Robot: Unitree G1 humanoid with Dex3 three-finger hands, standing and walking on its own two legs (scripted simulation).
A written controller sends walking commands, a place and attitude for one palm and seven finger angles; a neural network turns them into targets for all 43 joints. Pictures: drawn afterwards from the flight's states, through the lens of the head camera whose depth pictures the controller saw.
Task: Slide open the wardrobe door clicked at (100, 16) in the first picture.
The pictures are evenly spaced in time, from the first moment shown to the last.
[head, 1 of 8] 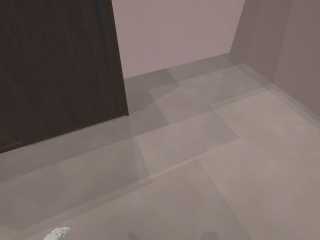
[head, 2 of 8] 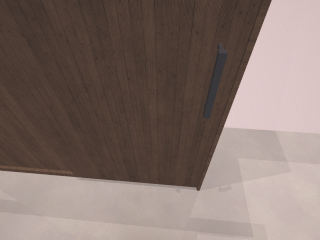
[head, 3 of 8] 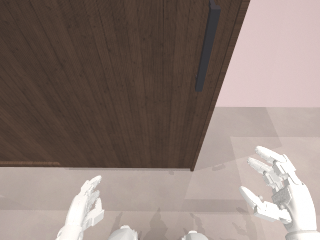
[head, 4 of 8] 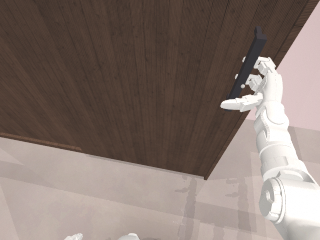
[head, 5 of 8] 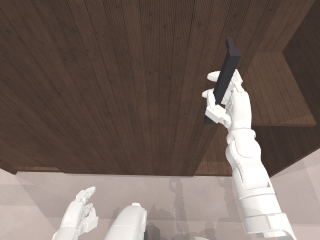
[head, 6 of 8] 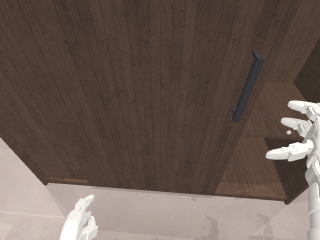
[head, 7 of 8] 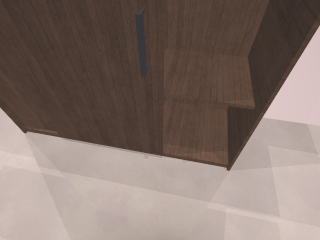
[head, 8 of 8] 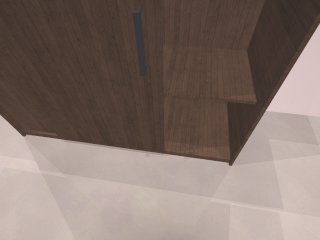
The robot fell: no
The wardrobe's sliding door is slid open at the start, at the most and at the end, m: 0.00 0.45 0.45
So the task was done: yes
